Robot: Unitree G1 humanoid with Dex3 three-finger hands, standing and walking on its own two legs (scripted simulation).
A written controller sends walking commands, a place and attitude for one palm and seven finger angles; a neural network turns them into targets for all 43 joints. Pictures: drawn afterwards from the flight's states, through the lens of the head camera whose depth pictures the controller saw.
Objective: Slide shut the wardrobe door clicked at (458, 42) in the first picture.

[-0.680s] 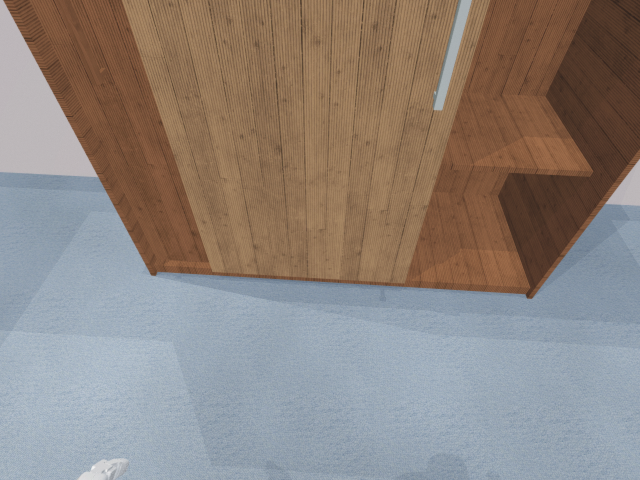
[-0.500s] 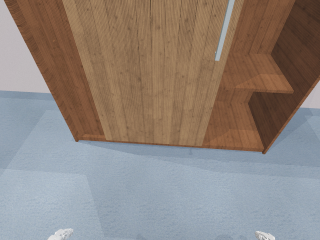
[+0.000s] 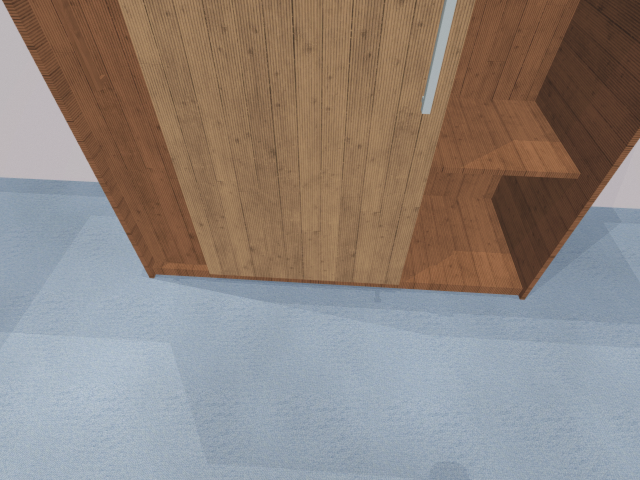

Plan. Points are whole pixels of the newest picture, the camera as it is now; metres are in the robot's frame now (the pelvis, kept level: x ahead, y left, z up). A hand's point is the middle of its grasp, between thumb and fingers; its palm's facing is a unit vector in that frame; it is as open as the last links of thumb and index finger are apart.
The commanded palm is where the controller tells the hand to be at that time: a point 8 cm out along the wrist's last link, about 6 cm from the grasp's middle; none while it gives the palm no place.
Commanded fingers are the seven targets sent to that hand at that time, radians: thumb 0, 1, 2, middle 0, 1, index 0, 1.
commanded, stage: stand and wait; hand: left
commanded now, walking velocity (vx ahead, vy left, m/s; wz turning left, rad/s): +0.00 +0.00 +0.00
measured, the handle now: (440, 37) +0.90 -0.19 +0.17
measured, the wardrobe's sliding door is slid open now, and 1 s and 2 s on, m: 0.47 0.47 0.47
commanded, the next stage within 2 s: look at it before walking up in 0.18 s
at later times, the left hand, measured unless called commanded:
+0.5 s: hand out of the picture +0.07 +0.24 -0.15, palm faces -0.04 -0.94 -0.33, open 7.4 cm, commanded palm none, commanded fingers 0.00 0.90 0.90 -0.20 -0.30 -0.20 -0.30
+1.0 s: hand out of the picture +0.07 +0.24 -0.16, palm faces -0.04 -0.94 -0.34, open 7.4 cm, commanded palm none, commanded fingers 0.00 0.90 0.90 -0.20 -0.30 -0.20 -0.30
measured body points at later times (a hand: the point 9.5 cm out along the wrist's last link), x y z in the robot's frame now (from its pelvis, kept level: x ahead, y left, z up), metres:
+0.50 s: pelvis -0.01 +0.00 +0.00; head +0.00 +0.00 +0.45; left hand +0.08 +0.29 -0.13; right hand +0.07 -0.30 -0.13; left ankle +0.00 +0.13 -0.74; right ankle +0.00 -0.12 -0.74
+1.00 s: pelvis +0.00 +0.00 +0.00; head +0.00 +0.00 +0.45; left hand +0.07 +0.29 -0.13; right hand +0.08 -0.30 -0.13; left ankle +0.00 +0.13 -0.74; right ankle +0.00 -0.12 -0.74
